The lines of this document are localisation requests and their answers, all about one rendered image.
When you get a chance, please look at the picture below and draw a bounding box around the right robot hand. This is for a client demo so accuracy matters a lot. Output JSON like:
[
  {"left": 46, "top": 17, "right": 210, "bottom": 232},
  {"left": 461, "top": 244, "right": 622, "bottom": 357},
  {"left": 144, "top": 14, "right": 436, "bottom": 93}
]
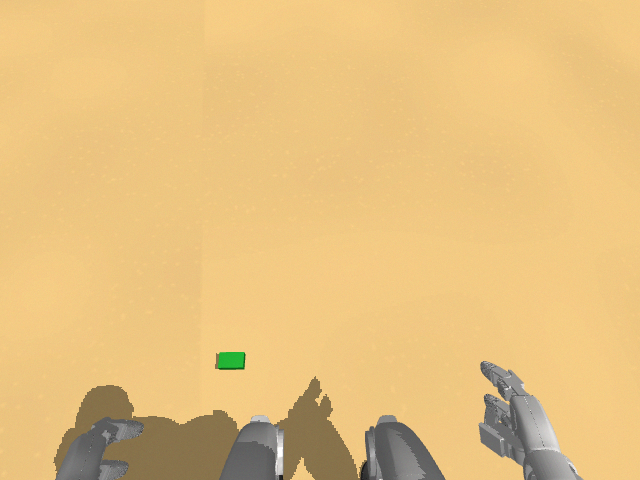
[{"left": 479, "top": 361, "right": 561, "bottom": 466}]

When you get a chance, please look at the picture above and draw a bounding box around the small box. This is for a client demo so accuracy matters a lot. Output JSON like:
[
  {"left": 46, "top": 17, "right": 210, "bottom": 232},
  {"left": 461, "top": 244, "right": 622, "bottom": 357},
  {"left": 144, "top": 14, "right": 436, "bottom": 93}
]
[{"left": 218, "top": 352, "right": 245, "bottom": 370}]

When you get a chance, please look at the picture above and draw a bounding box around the left robot hand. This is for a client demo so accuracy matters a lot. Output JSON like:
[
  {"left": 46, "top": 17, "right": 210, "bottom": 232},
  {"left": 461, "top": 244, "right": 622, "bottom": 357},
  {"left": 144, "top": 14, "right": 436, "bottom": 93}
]
[{"left": 55, "top": 417, "right": 144, "bottom": 480}]

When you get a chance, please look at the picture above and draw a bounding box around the right robot arm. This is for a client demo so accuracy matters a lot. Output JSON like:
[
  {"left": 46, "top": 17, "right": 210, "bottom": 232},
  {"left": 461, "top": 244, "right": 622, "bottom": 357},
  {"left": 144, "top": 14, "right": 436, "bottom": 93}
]
[{"left": 523, "top": 450, "right": 583, "bottom": 480}]

